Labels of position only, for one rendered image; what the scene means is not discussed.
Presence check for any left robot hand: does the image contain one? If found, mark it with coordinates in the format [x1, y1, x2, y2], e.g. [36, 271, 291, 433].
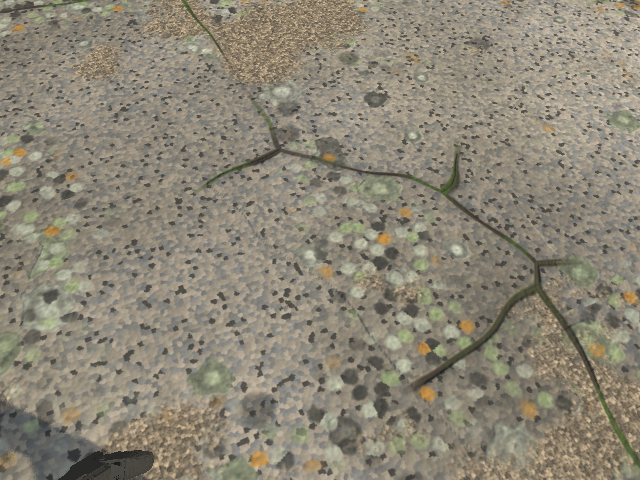
[58, 450, 154, 480]

